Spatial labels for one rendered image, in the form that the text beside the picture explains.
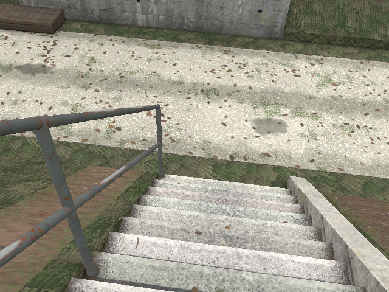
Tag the stairs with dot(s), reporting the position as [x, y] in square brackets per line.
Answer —
[203, 235]

